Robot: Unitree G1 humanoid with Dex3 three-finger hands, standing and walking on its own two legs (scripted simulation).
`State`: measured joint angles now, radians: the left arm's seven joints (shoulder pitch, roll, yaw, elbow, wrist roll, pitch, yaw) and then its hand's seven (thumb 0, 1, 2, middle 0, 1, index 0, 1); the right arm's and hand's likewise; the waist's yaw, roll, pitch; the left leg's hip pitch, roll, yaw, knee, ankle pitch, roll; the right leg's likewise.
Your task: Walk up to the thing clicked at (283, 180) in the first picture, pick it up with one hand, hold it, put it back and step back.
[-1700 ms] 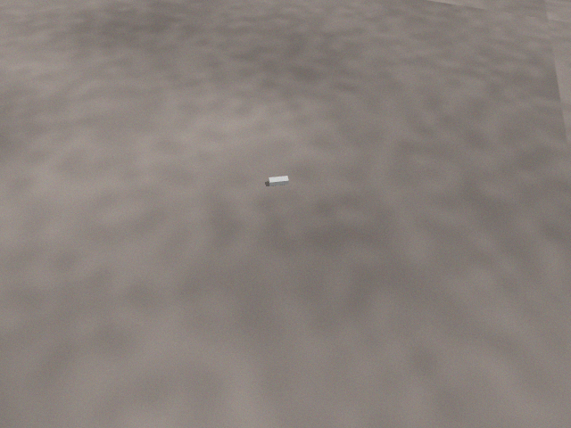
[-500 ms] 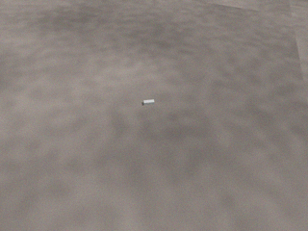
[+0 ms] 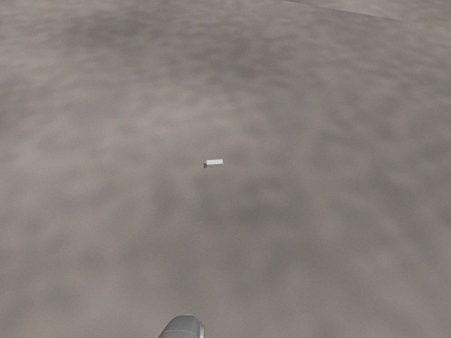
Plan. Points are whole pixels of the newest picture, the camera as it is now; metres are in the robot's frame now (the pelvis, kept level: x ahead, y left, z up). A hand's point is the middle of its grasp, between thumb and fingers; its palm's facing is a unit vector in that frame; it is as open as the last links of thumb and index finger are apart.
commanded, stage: walk up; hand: left
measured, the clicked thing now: (214, 163) +1.14 +0.13 -0.76
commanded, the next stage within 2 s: none
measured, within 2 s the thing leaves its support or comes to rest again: neither
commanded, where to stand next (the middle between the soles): +0.77 -0.12 m, yaw +3 degrees
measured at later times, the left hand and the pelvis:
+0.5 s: hand (130, 243) +0.33 +0.25 -0.14, palm faces -0.07 -0.93 -0.35, open 7.4 cm; pelvis +0.22 -0.03 -0.01, yaw +0 degrees
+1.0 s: hand (174, 208) +0.43 +0.17 -0.14, palm faces +0.03 -0.94 -0.34, open 7.4 cm; pelvis +0.41 -0.11 +0.00, yaw +1 degrees
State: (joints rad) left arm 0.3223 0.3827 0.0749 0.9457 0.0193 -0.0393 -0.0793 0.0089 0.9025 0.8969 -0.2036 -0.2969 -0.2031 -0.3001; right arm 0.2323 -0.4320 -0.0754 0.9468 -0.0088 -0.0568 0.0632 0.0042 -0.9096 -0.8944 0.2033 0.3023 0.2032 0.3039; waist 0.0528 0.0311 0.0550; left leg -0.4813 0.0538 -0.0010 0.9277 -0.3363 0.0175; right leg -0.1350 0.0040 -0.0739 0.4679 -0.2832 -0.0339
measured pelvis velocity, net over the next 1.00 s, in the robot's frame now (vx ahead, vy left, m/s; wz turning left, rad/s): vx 0.41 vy -0.11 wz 0.02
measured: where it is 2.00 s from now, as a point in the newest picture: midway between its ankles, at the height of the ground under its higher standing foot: (264, 233)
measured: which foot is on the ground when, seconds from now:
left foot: up 0.00-0.12, down 0.14-0.60, up 0.62-1.00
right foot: down 0.00-0.18, up 0.20-0.54, down 0.56-1.00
